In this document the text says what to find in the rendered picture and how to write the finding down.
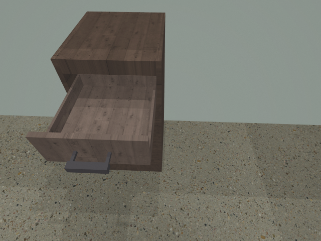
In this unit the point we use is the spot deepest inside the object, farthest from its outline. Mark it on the drawer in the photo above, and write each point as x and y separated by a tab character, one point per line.
101	114

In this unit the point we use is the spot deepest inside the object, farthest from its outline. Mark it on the cabinet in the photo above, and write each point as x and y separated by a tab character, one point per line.
119	43

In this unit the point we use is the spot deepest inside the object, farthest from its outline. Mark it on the handle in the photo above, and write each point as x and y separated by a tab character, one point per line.
88	167

